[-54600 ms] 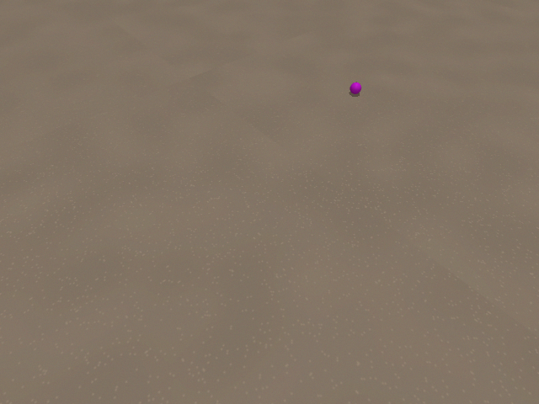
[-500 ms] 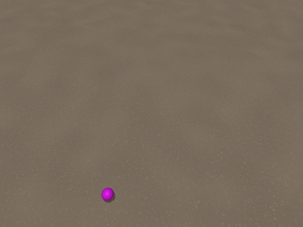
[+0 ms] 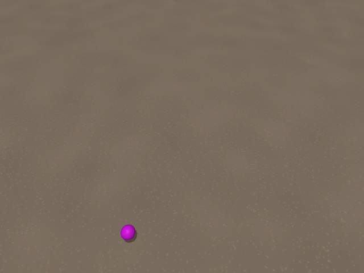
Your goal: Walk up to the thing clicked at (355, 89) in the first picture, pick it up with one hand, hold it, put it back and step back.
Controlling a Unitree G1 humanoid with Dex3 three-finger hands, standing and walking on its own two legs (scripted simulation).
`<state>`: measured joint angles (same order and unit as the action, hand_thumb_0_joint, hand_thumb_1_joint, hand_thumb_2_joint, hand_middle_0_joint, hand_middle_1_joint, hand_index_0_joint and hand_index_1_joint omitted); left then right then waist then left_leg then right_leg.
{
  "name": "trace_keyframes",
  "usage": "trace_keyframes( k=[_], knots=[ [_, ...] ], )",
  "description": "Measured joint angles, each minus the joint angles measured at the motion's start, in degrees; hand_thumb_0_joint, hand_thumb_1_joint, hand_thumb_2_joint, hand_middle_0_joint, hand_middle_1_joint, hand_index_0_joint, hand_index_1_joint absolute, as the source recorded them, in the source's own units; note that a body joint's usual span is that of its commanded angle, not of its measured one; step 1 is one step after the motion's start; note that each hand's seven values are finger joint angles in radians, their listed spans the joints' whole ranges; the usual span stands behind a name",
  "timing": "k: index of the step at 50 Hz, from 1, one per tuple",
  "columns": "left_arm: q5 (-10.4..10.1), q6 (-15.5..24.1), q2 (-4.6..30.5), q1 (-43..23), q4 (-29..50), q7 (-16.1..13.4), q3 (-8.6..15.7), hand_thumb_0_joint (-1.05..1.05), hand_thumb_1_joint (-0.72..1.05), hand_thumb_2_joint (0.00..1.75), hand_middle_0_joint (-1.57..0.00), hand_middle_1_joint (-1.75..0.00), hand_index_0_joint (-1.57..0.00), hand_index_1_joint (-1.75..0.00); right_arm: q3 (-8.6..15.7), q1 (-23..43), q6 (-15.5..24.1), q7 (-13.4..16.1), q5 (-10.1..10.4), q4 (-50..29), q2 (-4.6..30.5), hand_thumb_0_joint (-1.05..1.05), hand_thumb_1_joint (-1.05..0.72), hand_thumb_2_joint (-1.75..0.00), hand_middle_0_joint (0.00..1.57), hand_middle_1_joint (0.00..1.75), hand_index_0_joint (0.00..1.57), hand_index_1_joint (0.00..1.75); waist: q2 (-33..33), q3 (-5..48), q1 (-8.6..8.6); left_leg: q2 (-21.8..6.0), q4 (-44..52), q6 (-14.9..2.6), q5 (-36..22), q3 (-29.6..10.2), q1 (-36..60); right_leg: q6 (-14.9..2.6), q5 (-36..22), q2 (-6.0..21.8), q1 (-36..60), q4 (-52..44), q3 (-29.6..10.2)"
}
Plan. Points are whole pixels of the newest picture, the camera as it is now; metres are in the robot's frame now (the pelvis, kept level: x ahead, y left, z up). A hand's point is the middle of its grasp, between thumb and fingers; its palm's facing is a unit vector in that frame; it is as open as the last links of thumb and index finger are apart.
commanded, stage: stand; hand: left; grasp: from above
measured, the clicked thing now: (128, 232) +0.44 +0.28 -0.75
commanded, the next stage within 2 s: step back in 0.36 s
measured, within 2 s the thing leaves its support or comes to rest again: neither
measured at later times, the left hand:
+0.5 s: hand out of the picture +0.08 +0.26 -0.16, palm faces +0.00 -0.93 -0.37, open 7.4 cm
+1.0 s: hand out of the picture +0.02 +0.30 -0.18, palm faces -0.05 -0.93 -0.38, open 7.4 cm
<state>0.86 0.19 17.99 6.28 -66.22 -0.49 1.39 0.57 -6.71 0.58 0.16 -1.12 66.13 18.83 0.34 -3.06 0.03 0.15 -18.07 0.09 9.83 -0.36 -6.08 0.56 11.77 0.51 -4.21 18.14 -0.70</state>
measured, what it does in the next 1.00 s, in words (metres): walks backwards: left foot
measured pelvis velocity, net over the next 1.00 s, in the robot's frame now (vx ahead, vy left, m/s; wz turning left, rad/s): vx -0.13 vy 0.04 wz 0.00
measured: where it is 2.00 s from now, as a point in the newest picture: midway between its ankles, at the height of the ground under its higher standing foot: outside the picture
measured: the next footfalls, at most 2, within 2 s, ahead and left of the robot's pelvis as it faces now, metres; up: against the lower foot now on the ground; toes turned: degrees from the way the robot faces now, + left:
left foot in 0.88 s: -0.11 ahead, +0.14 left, +0.00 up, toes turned -2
right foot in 1.28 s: -0.18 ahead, -0.09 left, +0.00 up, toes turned +0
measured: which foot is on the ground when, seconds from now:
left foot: down 0.00-0.66, up 0.68-0.86, down 0.88-1.00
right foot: down 0.00-0.90, up 0.92-1.00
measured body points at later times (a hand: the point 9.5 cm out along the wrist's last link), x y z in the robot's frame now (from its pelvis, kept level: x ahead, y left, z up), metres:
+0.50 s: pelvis -0.02 +0.00 -0.01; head +0.03 +0.00 +0.44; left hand +0.08 +0.31 -0.14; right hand +0.08 -0.30 -0.14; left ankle +0.00 +0.12 -0.75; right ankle -0.02 -0.12 -0.75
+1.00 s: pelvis -0.13 +0.04 -0.03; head -0.06 +0.07 +0.41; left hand +0.02 +0.35 -0.16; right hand -0.09 -0.28 -0.14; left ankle -0.15 +0.14 -0.75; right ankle -0.07 -0.10 -0.70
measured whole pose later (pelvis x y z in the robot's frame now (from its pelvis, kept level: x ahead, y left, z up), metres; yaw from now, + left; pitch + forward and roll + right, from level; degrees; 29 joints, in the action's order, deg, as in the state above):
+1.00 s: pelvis -0.13 +0.04 -0.03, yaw +0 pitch -2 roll +0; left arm 1.6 -4.2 23.2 2.5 -49.2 -2.0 3.7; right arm 3.3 -11.2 -2.3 -0.4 -2.5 54.4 19.8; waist -4.1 -11.9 -2.0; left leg 2.2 -37.9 -2.0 22.1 -1.0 -13.3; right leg -0.4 30.3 -5.1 -29.1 57.7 -9.5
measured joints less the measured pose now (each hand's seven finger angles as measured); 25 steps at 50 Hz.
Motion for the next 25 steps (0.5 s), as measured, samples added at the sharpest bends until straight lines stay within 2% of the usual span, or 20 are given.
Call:
trace_keyframes(
  k=[18,25],
  knots=[
    [-0.1,0.2,0.4,-0.6,0.8,0.1,-0.3,0.0,0.9,0.9,-0.2,-0.3,-0.2,-0.3,-0.3,0.7,0.2,0.0,0.1,-0.6,0.4,0.01,-0.9,-0.9,0.2,0.3,0.21,0.3,0.0,0.3,0.03,0.0,0.2,-0.07,0.4,0.1,0.3,0.09,0.1,0.0,0.4,-0.6,-0.1],
    [-1.1,-0.8,2.9,-1.9,6.2,-0.4,1.1,0.0,0.9,0.9,-0.2,-0.3,-0.2,-0.3,1.1,3.5,-1.6,-0.5,1.0,-5.0,1.2,0.01,-0.9,-0.9,0.2,0.3,0.21,0.3,-0.9,-4.3,-0.36,0.1,-6.6,-0.36,1.9,0.4,-5.3,-0.3,2.5,0.0,-6.1,8.1,-0.5]
  ],
)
